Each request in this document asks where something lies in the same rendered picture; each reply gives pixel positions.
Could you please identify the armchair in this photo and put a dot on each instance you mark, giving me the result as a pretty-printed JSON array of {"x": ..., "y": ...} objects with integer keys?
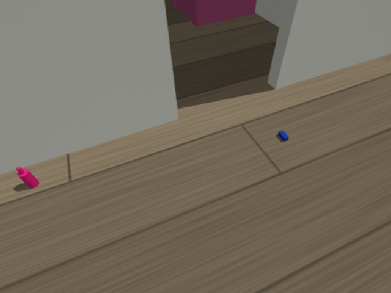
[{"x": 202, "y": 12}]

